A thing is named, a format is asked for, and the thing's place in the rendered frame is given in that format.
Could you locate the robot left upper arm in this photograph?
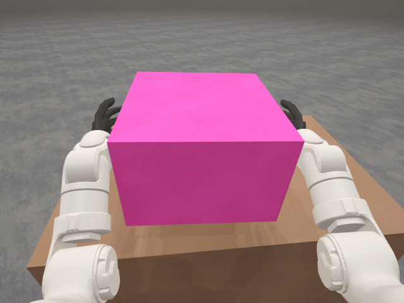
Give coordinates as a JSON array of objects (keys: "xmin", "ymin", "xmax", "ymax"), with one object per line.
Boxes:
[{"xmin": 30, "ymin": 244, "xmax": 120, "ymax": 303}]

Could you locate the carton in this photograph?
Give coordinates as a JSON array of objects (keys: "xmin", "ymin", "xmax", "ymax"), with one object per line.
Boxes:
[{"xmin": 107, "ymin": 71, "xmax": 305, "ymax": 226}]

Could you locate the robot right forearm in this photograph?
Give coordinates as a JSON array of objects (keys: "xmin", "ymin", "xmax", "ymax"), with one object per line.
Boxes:
[{"xmin": 296, "ymin": 129, "xmax": 400, "ymax": 280}]

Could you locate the right robot hand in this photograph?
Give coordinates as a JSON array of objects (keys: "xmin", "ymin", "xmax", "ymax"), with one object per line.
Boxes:
[{"xmin": 280, "ymin": 100, "xmax": 306, "ymax": 130}]

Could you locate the left robot hand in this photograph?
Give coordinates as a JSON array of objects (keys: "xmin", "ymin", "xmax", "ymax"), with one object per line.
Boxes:
[{"xmin": 92, "ymin": 97, "xmax": 122, "ymax": 134}]

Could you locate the robot left forearm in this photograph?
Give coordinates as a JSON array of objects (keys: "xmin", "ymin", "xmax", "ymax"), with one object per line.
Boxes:
[{"xmin": 42, "ymin": 130, "xmax": 112, "ymax": 299}]

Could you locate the pedestal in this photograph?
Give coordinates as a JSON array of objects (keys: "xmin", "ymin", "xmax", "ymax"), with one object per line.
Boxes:
[{"xmin": 26, "ymin": 116, "xmax": 404, "ymax": 303}]

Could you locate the robot right upper arm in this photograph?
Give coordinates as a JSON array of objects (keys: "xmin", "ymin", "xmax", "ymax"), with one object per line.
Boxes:
[{"xmin": 317, "ymin": 231, "xmax": 404, "ymax": 303}]

